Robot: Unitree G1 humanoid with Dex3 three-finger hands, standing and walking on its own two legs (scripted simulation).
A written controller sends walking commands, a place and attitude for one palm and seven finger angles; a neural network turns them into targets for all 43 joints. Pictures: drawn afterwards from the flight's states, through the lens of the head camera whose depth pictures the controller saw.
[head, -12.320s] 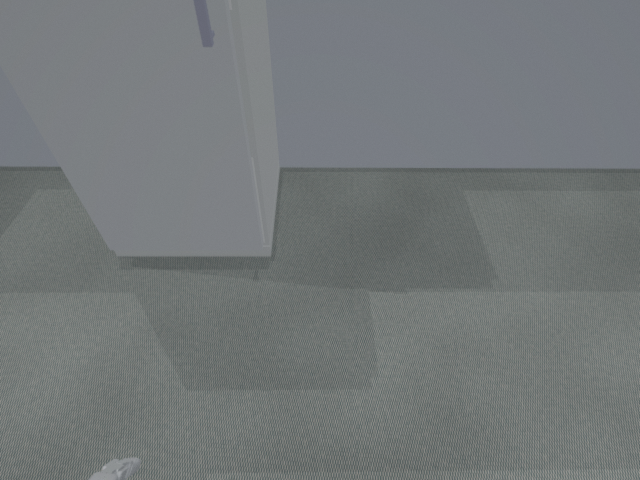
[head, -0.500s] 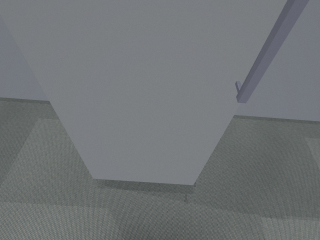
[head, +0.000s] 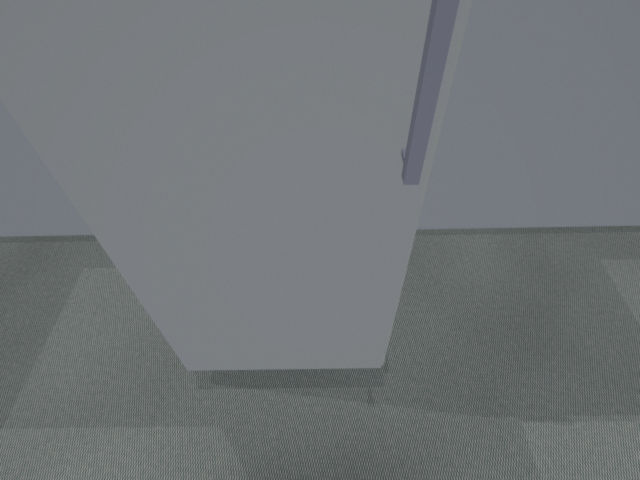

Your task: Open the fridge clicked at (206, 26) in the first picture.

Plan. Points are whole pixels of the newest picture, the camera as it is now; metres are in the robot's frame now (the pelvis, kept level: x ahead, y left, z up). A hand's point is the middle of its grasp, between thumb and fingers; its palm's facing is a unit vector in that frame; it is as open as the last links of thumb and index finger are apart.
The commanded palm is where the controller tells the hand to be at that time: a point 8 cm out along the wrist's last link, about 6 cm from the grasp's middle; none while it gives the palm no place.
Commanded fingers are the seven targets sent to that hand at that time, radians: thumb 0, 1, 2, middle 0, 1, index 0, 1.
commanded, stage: come to a stop and stand still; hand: right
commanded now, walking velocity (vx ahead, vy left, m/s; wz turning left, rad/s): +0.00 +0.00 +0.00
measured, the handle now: (422, 90) +0.51 -0.12 +0.24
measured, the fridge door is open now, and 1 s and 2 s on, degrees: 0 0 0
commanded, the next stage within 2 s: look again from close up in 0.74 s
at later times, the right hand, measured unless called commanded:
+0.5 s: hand out of the picture -0.04 -0.13 -0.18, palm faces +0.01 +0.99 -0.14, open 7.4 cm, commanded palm none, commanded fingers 0.00 -0.90 -0.90 0.20 0.30 0.20 0.30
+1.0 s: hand out of the picture -0.04 -0.15 -0.19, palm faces +0.02 +0.99 -0.17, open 7.4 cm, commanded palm none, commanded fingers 0.00 -0.90 -0.90 0.20 0.30 0.20 0.30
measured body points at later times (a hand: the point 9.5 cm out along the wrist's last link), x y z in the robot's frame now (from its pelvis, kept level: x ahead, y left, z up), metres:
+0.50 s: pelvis -0.04 +0.02 +0.00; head -0.04 +0.02 +0.45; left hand -0.08 +0.24 -0.16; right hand -0.04 -0.18 -0.16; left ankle -0.06 +0.13 -0.74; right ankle +0.03 -0.08 -0.74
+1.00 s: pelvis -0.03 +0.01 -0.01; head -0.04 +0.00 +0.44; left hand -0.02 +0.23 -0.16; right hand -0.04 -0.20 -0.17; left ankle -0.06 +0.13 -0.74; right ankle +0.03 -0.08 -0.74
